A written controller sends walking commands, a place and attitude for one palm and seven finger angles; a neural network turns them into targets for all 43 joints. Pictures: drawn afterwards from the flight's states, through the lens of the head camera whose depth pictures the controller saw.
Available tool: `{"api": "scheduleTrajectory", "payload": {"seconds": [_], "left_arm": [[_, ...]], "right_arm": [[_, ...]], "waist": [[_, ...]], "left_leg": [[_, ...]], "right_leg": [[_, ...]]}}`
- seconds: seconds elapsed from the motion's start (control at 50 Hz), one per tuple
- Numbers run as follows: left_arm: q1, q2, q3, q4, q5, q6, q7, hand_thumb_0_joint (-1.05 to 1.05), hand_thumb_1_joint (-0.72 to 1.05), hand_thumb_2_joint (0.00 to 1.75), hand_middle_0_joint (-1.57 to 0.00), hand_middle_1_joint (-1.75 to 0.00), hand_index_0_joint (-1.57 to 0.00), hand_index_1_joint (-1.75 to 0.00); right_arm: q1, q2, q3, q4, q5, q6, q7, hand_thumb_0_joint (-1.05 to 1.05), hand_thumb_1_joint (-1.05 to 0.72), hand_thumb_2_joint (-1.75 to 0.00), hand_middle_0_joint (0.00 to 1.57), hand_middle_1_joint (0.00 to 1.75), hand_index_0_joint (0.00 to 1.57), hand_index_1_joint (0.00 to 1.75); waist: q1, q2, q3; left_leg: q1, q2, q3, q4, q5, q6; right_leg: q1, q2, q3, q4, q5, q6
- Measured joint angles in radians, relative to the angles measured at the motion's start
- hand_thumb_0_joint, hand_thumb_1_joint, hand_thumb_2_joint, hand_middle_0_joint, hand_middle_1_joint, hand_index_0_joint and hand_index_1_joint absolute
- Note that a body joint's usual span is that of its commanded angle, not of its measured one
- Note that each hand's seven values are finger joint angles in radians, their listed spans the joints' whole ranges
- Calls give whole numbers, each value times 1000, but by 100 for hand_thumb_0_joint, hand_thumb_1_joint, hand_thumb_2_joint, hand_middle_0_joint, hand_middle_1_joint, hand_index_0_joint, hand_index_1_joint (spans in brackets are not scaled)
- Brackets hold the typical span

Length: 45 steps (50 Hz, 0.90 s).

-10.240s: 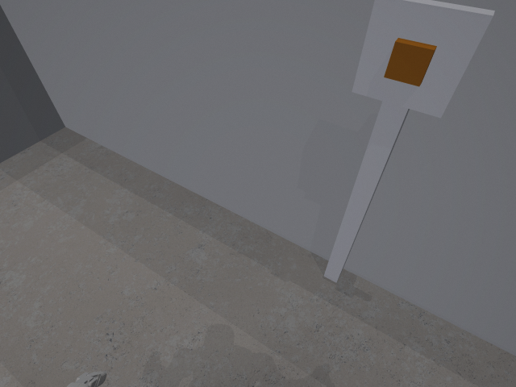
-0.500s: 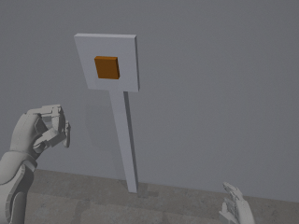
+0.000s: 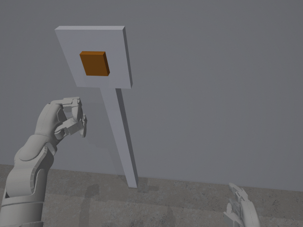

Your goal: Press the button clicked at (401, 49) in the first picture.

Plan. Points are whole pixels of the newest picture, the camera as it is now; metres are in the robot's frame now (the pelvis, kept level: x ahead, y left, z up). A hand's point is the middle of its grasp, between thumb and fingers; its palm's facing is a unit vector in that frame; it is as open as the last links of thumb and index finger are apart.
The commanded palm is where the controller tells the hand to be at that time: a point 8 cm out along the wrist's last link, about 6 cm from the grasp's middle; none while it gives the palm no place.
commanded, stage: aim a knuckle at the button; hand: left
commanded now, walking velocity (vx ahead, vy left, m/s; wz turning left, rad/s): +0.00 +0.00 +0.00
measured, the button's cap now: (95, 63) +0.52 +0.23 +0.20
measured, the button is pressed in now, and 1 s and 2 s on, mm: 0 0 0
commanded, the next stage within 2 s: press the button with the knuckle in 1.88 s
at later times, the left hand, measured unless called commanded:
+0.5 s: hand (92, 99) +0.37 +0.19 +0.18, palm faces +0.01 -1.00 -0.02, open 3.1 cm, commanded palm +0.35 +0.25 +0.17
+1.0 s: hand (101, 93) +0.42 +0.19 +0.16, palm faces +0.02 -1.00 -0.02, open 3.1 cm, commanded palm +0.39 +0.24 +0.17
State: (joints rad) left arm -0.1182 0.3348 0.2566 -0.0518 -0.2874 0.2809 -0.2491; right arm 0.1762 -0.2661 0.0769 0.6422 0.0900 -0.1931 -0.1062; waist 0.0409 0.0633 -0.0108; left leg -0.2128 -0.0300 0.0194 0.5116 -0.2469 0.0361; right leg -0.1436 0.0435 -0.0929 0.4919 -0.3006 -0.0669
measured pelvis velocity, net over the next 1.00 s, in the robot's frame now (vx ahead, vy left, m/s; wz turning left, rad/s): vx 0.01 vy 0.01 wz -0.04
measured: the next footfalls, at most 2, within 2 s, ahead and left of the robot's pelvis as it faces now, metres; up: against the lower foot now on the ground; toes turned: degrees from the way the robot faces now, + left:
none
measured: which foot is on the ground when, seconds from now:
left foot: down 0.00-1.00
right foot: down 0.00-1.00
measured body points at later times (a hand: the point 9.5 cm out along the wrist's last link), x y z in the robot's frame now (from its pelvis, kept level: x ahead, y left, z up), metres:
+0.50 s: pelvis +0.02 +0.01 +0.00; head +0.00 -0.01 +0.45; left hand +0.36 +0.25 +0.19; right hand +0.19 -0.22 -0.08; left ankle +0.02 +0.10 -0.74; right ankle -0.02 -0.07 -0.74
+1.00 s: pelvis +0.01 +0.01 +0.00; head +0.01 -0.01 +0.45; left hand +0.41 +0.24 +0.16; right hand +0.10 -0.25 -0.11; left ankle +0.02 +0.10 -0.74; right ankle -0.02 -0.07 -0.74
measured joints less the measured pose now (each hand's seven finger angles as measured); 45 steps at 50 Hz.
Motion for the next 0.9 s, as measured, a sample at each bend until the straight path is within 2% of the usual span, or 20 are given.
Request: {"api": "scheduleTrajectory", "payload": {"seconds": [0.1, 0.2, 0.28, 0.4, 0.44, 0.56, 0.6, 0.78, 0.9], "left_arm": [[-36, 3, 28, 33, -5, -47, 18, 2, 90, 90, -130, -149, -130, -150], [-78, 18, 53, 123, 10, -17, 27, 2, 90, 90, -130, -149, -130, -150], [-94, 6, 21, 155, 27, -7, 25, 2, 90, 90, -130, -150, -130, -150], [-128, -32, -23, 141, 30, -94, 42, 2, 90, 90, -130, -150, -130, -150], [-163, -34, -26, 171, 31, -105, 53, 2, 90, 90, -130, -150, -130, -150], [-271, -6, -21, 344, 51, -43, 76, 2, 90, 90, -130, -149, -130, -150], [-291, -2, -24, 385, 58, -39, 83, 2, 90, 90, -130, -150, -130, -150], [-397, -5, -10, 494, 70, -176, 87, 2, 90, 90, -130, -150, -130, -150], [-485, 39, 1, 686, 80, -152, 72, 2, 90, 90, -130, -150, -130, -150]], "right_arm": [[11, 15, 2, 2, -7, 17, 13, 1, -91, -90, 20, 30, 20, 30], [24, 9, -2, -7, 2, 48, 21, 1, -91, -90, 21, 30, 20, 30], [27, -4, -13, -14, 5, 58, 17, 1, -91, -90, 21, 30, 20, 30], [23, 3, -16, 0, -9, 52, 15, 1, -91, -90, 20, 30, 20, 30], [21, 9, -12, 6, -9, 58, 17, 1, -91, -90, 20, 30, 20, 30], [21, 18, -3, 2, -1, 102, 18, 1, -91, -90, 21, 30, 20, 30], [27, 16, -4, -3, -1, 110, 17, 1, -91, -90, 21, 30, 20, 30], [72, 4, -17, 30, -12, 114, 19, 1, -91, -90, 21, 30, 20, 30], [105, -7, -25, 32, -4, 137, 22, 1, -91, -90, 21, 30, 20, 30]], "waist": [[-12, -17, -24], [-16, -15, -37], [-15, -9, -21], [-14, -17, -15], [-17, -19, -21], [-36, -20, -32], [-42, -20, -26], [-55, -30, -17], [-77, -29, -32]], "left_leg": [[9, 0, 15, -19, -5, -1], [6, 0, 16, -18, -15, 1], [-3, -6, 11, -14, -16, 7], [2, -13, 14, -26, -10, 11], [4, -14, 14, -29, -10, 11], [-7, -12, 16, -35, -3, 12], [-13, -11, 17, -35, 0, 12], [-22, -7, 22, -38, 5, 12], [-50, -3, 27, -30, 5, 12]], "right_leg": [[-1, 0, 17, -7, -6, 1], [-1, 0, 19, -12, -11, 4], [-7, -5, 14, -11, -12, 8], [-6, -12, 16, -13, -12, 12], [-5, -13, 17, -15, -12, 12], [-17, -11, 19, -21, -4, 13], [-22, -10, 19, -23, 0, 12], [-33, -7, 25, -27, 8, 11], [-63, -3, 29, -19, 10, 10]]}}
